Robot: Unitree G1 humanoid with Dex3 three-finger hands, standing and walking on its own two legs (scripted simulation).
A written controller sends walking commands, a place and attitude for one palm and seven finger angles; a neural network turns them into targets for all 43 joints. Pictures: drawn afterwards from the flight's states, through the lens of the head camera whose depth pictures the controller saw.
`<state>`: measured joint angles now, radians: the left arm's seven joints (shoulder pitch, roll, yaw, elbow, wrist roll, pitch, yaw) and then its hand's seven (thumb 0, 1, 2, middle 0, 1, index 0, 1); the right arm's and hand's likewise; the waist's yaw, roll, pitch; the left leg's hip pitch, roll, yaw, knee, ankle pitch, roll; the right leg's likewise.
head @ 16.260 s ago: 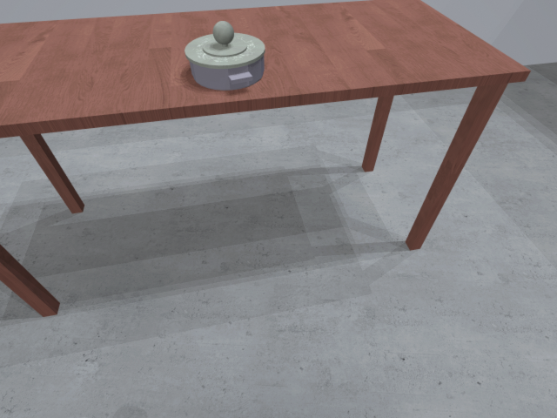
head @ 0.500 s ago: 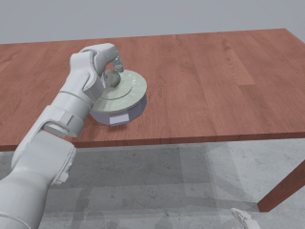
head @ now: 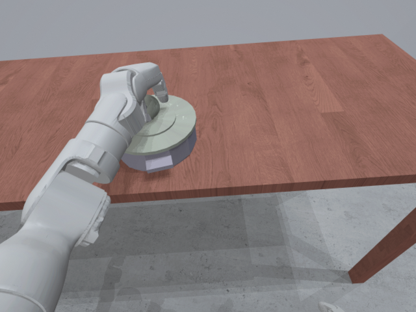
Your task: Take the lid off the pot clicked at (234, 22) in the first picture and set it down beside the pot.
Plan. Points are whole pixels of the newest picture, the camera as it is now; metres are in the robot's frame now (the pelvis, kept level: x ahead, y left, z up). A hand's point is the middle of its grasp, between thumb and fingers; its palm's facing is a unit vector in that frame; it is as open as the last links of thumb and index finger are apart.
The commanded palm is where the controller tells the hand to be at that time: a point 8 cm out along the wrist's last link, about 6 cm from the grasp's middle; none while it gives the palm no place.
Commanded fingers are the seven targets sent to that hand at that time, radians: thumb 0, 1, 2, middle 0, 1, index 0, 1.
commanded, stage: close the fingers and squeeze the knob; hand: left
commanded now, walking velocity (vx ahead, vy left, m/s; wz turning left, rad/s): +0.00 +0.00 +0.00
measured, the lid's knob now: (147, 106) +0.48 +0.13 +0.17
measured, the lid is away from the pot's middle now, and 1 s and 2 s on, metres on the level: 0.00 0.00 0.01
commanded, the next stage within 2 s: lift the lid straight up in 1.44 s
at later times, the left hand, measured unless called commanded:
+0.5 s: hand (142, 108) +0.44 +0.13 +0.19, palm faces -0.30 -0.13 -0.95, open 8.8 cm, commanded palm +0.43 +0.14 +0.25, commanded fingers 0.00 0.14 1.01 -0.65 -0.93 -0.65 -0.93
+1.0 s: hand (141, 105) +0.45 +0.13 +0.19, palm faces -0.33 -0.14 -0.93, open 8.1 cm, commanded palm +0.44 +0.14 +0.25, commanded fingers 0.00 0.32 0.94 -0.74 -0.98 -0.74 -0.98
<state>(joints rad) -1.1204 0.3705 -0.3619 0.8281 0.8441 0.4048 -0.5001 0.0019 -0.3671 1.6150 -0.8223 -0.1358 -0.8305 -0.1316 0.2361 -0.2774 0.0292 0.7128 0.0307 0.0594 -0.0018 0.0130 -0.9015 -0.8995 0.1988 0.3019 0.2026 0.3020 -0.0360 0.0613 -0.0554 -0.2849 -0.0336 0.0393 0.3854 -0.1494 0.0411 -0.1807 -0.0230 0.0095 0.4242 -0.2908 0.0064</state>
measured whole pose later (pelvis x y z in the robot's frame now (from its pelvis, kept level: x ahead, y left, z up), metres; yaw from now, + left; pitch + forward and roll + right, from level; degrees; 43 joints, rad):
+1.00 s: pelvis +0.00 +0.00 +0.00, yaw -1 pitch +3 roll +1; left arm -1.13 0.39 -0.32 0.86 0.86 0.39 -0.52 0.00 0.12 0.85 -0.66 -0.94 -0.66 -0.94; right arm 0.23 -0.28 0.03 0.70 0.03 0.09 -0.02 0.01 -0.90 -0.90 0.20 0.30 0.20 0.30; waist -0.05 0.05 -0.06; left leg -0.29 -0.02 0.04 0.40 -0.16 0.04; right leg -0.19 -0.01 0.02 0.43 -0.29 0.00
